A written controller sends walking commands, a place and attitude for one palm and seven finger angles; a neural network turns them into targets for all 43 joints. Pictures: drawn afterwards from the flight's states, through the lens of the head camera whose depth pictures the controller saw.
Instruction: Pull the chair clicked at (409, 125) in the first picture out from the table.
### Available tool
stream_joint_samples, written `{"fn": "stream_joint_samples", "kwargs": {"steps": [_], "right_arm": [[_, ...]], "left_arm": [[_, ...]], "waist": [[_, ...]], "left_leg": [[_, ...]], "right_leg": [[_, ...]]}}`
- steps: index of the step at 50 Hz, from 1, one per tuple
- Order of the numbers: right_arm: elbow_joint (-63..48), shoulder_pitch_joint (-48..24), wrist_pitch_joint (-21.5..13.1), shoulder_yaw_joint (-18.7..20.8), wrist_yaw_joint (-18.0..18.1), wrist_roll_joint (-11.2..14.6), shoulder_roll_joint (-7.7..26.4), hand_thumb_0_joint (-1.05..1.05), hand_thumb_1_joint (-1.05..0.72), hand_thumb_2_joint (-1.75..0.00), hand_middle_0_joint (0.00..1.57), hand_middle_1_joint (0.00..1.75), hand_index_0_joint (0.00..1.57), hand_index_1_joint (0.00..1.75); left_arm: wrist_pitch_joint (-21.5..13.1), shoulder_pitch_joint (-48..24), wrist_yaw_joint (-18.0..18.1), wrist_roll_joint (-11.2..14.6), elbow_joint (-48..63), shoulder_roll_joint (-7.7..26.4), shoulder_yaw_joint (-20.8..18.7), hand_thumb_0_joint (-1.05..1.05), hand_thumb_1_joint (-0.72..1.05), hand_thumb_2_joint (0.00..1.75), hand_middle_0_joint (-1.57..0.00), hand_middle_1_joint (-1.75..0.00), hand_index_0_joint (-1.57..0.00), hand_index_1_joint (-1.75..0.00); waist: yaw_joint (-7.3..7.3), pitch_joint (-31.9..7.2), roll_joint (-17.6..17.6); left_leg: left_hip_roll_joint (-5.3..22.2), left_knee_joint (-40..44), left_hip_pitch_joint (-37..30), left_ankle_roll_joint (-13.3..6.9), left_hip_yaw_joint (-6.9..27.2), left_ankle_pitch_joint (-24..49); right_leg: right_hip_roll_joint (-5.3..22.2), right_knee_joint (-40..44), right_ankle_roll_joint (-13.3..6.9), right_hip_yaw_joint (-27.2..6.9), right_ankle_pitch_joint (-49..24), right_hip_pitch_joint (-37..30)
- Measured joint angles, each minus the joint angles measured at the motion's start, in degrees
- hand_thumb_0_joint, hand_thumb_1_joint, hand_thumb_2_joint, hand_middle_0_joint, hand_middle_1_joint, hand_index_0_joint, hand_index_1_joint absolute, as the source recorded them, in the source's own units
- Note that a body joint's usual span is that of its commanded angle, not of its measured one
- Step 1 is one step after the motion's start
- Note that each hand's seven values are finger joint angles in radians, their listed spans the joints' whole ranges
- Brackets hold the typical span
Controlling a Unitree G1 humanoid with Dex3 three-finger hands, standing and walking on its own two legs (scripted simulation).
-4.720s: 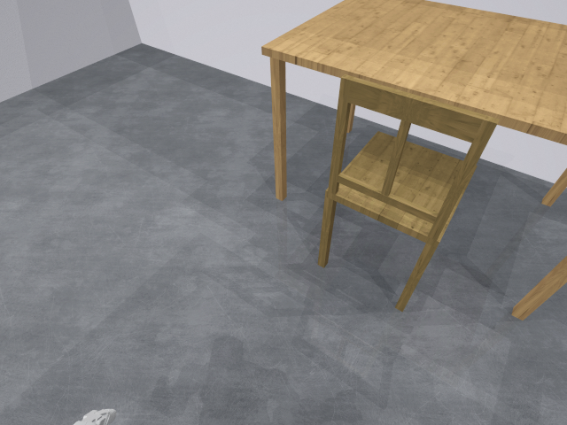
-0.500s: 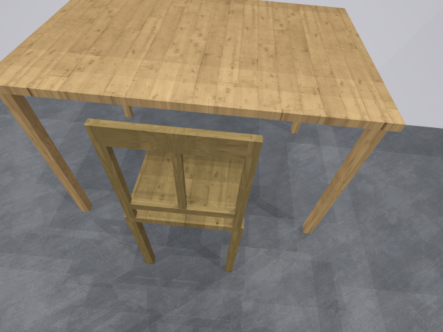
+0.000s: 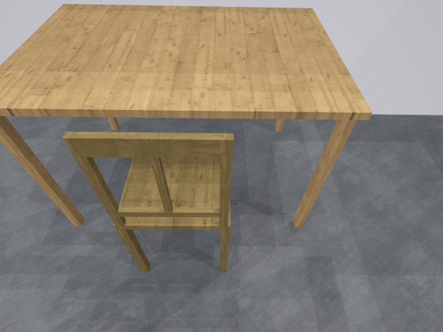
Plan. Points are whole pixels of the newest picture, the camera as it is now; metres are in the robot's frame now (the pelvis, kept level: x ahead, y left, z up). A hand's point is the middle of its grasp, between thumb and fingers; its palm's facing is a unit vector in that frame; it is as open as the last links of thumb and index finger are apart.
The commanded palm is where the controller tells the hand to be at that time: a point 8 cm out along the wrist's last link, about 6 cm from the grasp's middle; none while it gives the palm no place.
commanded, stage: come to a stop and stand still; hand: left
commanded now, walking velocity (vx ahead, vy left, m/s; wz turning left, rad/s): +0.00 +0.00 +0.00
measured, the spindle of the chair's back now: (162, 185) +0.49 +0.17 -0.12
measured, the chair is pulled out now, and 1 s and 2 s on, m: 0.00 0.00 0.00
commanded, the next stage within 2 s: look again from close up in 0.78 s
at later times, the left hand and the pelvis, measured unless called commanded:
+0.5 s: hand out of the picture -0.02 +0.11 -0.17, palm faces +0.09 -0.99 -0.15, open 7.3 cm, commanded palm none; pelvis +0.02 -0.04 +0.00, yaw +1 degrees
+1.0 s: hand out of the picture +0.03 +0.16 -0.17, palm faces +0.05 -0.97 -0.23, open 7.3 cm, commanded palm none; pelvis +0.03 -0.02 +0.00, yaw +1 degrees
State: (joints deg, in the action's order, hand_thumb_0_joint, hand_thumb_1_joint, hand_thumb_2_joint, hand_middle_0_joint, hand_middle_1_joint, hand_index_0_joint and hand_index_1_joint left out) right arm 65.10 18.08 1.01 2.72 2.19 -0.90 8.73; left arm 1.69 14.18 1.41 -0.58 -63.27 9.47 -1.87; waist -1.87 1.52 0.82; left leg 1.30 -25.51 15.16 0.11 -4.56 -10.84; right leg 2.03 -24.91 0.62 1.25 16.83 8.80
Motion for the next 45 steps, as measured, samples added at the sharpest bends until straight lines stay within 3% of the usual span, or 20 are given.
{"fn": "stream_joint_samples", "kwargs": {"steps": [5, 15, 28, 45], "right_arm": [[2.17, 1.74, 0.73, -0.83, -0.45, -0.26, -0.02, 0.01, -0.91, -0.89, 0.2, 0.3, 0.2, 0.3], [2.72, 0.86, 0.05, -1.82, -0.21, -0.13, -2.61, 0.01, -0.91, -0.89, 0.2, 0.3, 0.2, 0.3], [1.77, -2.7, -0.6, -1.56, 0.72, 0.09, -1.24, 0.01, -0.92, -0.89, 0.2, 0.3, 0.2, 0.3], [0.28, -4.23, -0.38, -2.05, 0.57, -0.01, 0.12, 0.01, -0.93, -0.89, 0.2, 0.3, 0.2, 0.3]], "left_arm": [[-1.35, 0.46, 0.83, 0.2, -1.28, -1.44, 1.03, 0.01, 0.94, 0.9, -0.2, -0.3, -0.2, -0.3], [-1.41, 2.61, 0.81, 0.73, -2.02, -2.62, 1.45, 0.01, 0.94, 0.9, -0.2, -0.3, -0.2, -0.3], [-1.81, 5.35, 0.8, 0.41, -3.18, -5.14, 1.64, 0.0, 0.91, 0.9, -0.2, -0.3, -0.2, -0.3], [-2.06, 3.74, 1.04, 0.32, -1.6, -2.27, 2.01, 0.0, 0.91, 0.9, -0.2, -0.3, -0.2, -0.3]], "waist": [[-0.45, -1.38, -3.08], [0.36, -0.85, -2.19], [2.11, -0.2, -1.4], [2.05, -0.09, -1.06]], "left_leg": [[1.83, 0.46, -1.51, 1.09, 1.97, -0.31], [3.09, 1.19, -2.7, 3.1, 2.89, -0.01], [2.75, 1.73, -3.77, 3.29, 2.76, -1.05], [2.08, 1.13, -4.76, 2.83, 2.69, -2.54]], "right_leg": [[-2.32, 0.9, -1.71, 1.34, -0.05, -1.93], [-3.72, 1.48, -3.11, 2.06, 0.37, -3.24], [-3.37, 1.71, -3.12, 2.0, 1.56, -4.19], [-2.68, 2.02, -2.55, 2.05, 2.62, -5.71]]}}
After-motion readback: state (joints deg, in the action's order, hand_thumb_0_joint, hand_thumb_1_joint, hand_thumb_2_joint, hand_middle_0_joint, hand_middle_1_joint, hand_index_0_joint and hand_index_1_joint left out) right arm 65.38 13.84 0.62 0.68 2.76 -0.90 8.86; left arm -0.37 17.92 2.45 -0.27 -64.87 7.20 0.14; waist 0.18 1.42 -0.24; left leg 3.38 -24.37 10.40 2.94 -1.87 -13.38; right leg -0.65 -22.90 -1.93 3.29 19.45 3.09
